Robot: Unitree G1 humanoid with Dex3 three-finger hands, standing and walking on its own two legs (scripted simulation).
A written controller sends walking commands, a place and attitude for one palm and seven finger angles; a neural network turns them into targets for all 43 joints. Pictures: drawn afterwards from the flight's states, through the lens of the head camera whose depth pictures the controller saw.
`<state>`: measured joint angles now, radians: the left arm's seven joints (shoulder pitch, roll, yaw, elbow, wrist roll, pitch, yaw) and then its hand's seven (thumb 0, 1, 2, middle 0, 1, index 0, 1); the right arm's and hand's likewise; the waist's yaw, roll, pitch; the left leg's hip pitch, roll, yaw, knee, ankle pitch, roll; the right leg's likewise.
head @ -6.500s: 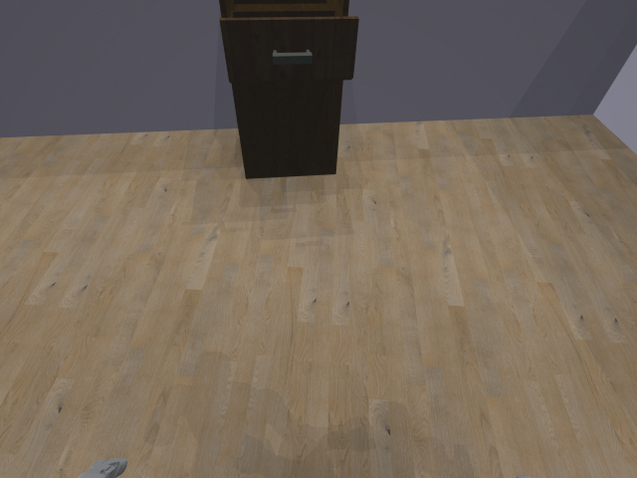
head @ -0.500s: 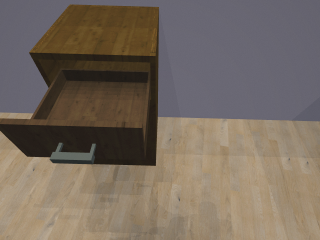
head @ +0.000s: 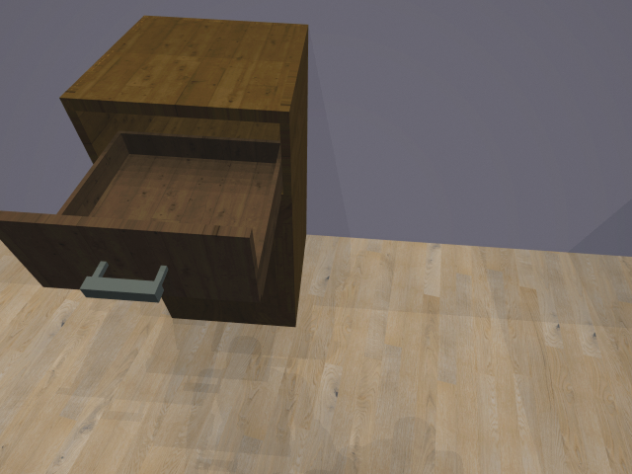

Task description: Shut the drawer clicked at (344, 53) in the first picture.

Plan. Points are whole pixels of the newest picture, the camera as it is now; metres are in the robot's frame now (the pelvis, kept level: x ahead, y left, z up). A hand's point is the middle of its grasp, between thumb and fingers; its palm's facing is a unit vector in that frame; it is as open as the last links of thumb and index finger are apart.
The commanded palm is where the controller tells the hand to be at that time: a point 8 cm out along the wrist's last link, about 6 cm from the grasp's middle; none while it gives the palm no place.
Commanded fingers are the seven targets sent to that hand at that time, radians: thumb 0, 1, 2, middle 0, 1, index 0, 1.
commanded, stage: come to a stop and stand still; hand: left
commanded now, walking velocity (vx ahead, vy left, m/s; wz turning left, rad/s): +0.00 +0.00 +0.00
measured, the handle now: (127, 279) +0.39 +0.34 -0.04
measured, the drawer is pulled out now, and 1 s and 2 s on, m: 0.30 0.30 0.30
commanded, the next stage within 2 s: look again from close up in 0.14 s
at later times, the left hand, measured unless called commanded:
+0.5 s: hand out of the picture +0.00 +0.20 -0.18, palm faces +0.03 -0.98 -0.20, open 7.4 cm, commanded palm none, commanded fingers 0.00 0.90 0.90 -0.20 -0.30 -0.20 -0.30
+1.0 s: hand out of the picture -0.01 +0.20 -0.18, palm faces +0.04 -0.99 -0.14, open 7.4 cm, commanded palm none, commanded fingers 0.00 0.90 0.90 -0.20 -0.30 -0.20 -0.30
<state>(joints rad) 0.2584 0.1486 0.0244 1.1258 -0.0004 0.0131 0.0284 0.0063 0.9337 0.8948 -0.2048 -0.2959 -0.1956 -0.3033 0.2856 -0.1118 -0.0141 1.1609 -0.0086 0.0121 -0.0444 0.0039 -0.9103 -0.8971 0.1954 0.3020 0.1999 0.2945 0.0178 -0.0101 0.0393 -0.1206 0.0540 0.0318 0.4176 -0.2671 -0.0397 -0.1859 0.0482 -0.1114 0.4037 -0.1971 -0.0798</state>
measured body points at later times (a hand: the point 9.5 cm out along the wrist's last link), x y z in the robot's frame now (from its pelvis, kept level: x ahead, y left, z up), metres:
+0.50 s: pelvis -0.01 +0.03 +0.00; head -0.02 +0.02 +0.45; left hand -0.01 +0.25 -0.16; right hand -0.04 -0.17 -0.17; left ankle -0.03 +0.14 -0.74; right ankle +0.02 -0.06 -0.74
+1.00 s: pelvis +0.01 +0.05 +0.00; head +0.01 +0.05 +0.44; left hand -0.01 +0.25 -0.17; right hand +0.00 -0.16 -0.17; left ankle -0.03 +0.14 -0.74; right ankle +0.02 -0.06 -0.74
